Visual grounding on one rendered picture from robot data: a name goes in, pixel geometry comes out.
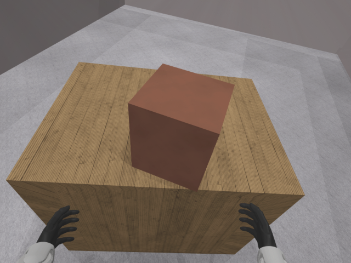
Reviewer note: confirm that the carton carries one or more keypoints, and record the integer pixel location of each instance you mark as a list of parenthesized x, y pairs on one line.
[(175, 120)]

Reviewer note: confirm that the robot right hand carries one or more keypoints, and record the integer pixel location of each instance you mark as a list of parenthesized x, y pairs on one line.
[(262, 231)]

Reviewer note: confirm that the left robot forearm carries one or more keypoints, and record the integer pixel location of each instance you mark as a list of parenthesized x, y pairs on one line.
[(41, 252)]

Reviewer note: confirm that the robot left hand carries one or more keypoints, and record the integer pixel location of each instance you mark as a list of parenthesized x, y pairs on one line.
[(53, 228)]

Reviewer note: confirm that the pedestal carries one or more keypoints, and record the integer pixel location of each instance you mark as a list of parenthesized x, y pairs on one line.
[(80, 156)]

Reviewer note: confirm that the right robot forearm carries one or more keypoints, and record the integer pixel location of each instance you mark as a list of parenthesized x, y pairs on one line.
[(269, 254)]

